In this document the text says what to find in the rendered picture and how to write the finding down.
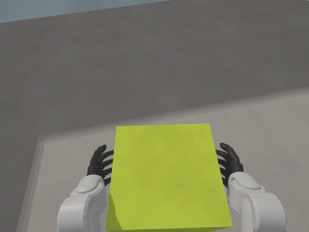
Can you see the carton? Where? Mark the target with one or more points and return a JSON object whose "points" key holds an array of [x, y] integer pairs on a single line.
{"points": [[166, 178]]}

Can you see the right robot forearm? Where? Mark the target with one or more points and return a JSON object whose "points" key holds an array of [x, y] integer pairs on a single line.
{"points": [[259, 210]]}

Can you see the robot left hand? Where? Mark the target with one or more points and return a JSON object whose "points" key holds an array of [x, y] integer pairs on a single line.
{"points": [[97, 164]]}

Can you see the left robot forearm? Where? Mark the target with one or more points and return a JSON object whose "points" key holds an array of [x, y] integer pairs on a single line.
{"points": [[81, 211]]}

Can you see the robot right hand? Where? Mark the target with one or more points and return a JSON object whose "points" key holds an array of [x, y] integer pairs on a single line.
{"points": [[231, 162]]}

